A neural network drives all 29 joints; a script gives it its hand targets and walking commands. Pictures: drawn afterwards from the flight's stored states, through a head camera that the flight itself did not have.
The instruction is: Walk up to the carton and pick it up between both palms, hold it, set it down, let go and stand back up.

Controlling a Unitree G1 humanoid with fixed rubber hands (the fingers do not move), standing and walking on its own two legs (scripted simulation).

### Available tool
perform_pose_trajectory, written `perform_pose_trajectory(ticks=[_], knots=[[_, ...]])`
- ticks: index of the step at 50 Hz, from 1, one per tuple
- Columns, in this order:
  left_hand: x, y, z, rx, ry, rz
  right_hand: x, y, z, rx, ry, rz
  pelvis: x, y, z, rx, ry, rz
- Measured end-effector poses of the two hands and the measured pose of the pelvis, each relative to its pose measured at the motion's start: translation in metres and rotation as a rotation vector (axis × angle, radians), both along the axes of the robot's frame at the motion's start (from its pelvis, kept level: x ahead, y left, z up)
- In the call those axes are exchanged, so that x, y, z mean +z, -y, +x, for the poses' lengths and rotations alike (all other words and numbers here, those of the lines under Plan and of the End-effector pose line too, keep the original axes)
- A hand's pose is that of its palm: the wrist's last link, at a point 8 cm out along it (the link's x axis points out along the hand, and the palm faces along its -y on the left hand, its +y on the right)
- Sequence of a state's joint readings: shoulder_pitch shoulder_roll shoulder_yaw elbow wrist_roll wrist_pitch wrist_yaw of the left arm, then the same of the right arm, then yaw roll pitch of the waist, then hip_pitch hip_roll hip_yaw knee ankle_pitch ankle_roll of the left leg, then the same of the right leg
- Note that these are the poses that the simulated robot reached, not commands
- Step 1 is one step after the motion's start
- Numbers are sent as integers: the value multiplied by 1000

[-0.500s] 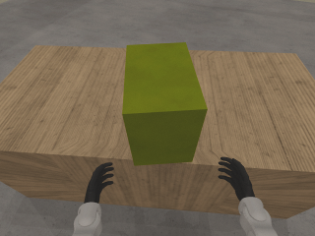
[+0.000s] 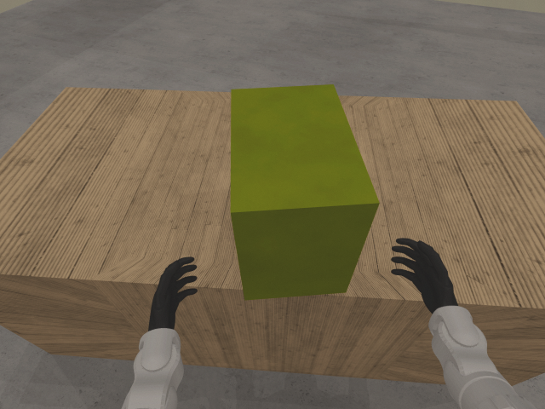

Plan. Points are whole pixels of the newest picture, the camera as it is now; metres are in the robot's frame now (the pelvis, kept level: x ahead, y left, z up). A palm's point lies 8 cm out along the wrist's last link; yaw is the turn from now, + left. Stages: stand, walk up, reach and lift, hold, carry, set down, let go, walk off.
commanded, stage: reach and lift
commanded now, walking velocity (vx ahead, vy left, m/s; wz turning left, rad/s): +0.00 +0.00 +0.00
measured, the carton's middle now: (289, 192) +0.51 +0.00 -0.01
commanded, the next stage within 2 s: none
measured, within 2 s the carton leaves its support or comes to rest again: neither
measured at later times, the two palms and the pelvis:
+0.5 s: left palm (155, 273) +0.29 +0.19 +0.06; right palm (441, 234) +0.34 -0.22 +0.08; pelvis -0.03 +0.00 +0.01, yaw +0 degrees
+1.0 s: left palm (159, 206) +0.37 +0.19 +0.12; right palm (440, 179) +0.40 -0.22 +0.13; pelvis -0.03 -0.01 +0.01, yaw +0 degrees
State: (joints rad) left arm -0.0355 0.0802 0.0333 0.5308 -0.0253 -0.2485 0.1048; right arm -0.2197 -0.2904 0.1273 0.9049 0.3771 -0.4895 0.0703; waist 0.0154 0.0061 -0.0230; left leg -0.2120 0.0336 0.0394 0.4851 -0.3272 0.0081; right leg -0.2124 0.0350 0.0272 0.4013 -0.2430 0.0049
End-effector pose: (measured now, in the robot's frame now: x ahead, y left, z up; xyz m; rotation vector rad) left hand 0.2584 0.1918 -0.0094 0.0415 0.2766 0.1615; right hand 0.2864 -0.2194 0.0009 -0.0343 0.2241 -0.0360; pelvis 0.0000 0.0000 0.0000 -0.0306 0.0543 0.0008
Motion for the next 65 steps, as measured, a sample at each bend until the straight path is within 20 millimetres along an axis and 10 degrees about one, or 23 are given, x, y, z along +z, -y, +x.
perform_pose_trajectory(ticks=[24, 65], knots=[[71, -2, 28, 33, -2, -33, 77, -3, 53, -2, 0, 8, 6, 3, -26, 1, 26, 5], [162, 4, 144, 32, 6, 13, 168, -8, 147, -12, -17, 26, 3, 19, -35, 6, -171, 8]])
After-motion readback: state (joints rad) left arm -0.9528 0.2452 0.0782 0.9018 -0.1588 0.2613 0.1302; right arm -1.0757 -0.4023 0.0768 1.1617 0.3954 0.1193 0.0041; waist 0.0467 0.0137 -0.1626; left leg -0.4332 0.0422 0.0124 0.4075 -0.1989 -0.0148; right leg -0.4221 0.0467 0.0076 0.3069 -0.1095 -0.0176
